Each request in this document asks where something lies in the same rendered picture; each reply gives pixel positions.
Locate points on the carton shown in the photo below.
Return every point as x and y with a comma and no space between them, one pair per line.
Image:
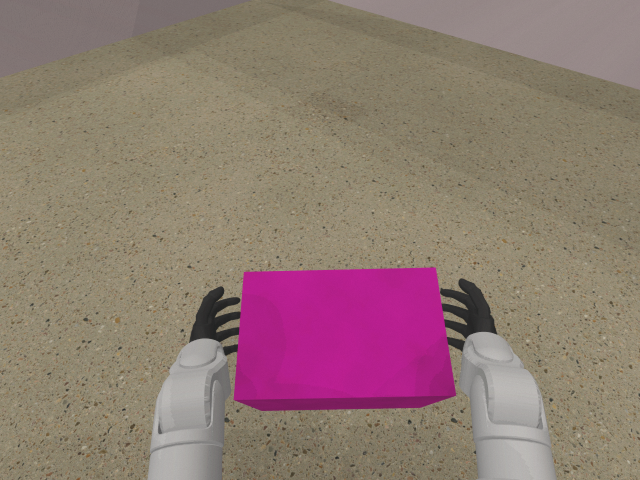
342,339

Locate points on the robot left hand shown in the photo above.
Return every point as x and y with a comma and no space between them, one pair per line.
206,323

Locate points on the right robot forearm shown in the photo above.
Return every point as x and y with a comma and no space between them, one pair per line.
508,417

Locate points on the left robot forearm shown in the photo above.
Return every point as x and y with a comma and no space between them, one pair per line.
189,419

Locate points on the robot right hand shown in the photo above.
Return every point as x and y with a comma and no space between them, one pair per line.
477,316

